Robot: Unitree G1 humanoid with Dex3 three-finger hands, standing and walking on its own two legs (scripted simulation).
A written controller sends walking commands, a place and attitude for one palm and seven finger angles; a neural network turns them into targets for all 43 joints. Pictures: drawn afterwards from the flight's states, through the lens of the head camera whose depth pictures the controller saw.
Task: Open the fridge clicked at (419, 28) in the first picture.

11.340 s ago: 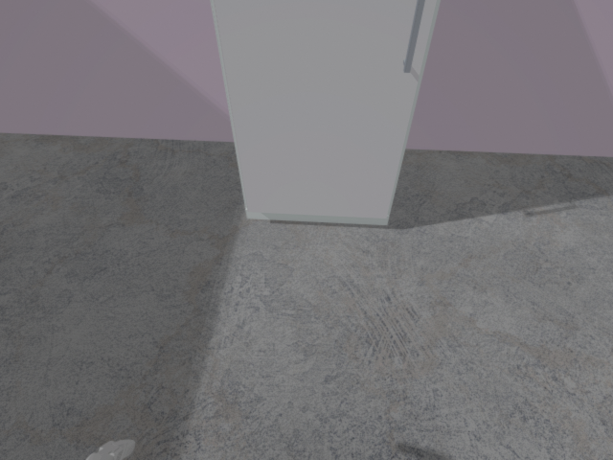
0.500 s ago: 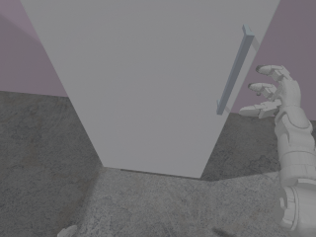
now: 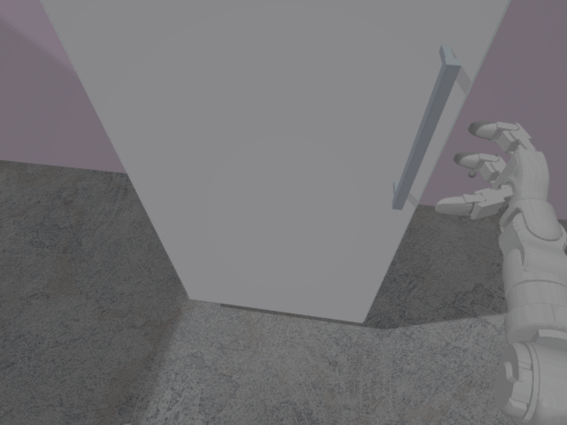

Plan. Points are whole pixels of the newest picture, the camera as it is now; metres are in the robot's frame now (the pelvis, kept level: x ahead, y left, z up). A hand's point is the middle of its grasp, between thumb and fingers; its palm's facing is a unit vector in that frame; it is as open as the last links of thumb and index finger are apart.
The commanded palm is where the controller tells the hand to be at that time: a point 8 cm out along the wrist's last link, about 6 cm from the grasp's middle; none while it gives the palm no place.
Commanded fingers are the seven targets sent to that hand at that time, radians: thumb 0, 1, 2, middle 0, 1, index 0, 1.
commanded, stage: move the hooked fingers beside the handle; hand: right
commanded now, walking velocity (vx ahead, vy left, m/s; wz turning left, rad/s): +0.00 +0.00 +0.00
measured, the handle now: (417, 140) +0.52 -0.13 +0.13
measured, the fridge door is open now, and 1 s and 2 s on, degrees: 0 0 0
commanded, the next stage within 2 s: feel for the door with the fingertips in 0.36 s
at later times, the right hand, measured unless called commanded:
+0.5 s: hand (467, 172) +0.45 -0.19 +0.14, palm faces +0.06 +1.00 +0.01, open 14.0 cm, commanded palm +0.43 -0.23 +0.14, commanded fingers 0.00 0.50 -0.30 0.30 1.20 0.30 1.20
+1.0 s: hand (431, 161) +0.48 -0.15 +0.13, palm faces +0.07 +1.00 +0.00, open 14.0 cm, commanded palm +0.44 -0.20 +0.14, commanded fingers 0.00 0.50 -0.30 0.30 1.20 0.30 1.20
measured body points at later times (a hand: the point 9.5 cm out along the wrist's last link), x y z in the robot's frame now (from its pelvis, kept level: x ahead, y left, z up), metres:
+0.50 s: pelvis -0.01 -0.01 +0.00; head +0.02 -0.02 +0.44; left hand +0.06 +0.25 -0.12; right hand +0.44 -0.24 +0.14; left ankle -0.02 +0.11 -0.73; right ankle +0.01 -0.11 -0.73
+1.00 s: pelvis -0.01 +0.00 +0.00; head +0.04 +0.00 +0.44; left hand +0.03 +0.27 -0.12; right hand +0.47 -0.20 +0.14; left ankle -0.02 +0.11 -0.73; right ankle +0.01 -0.11 -0.73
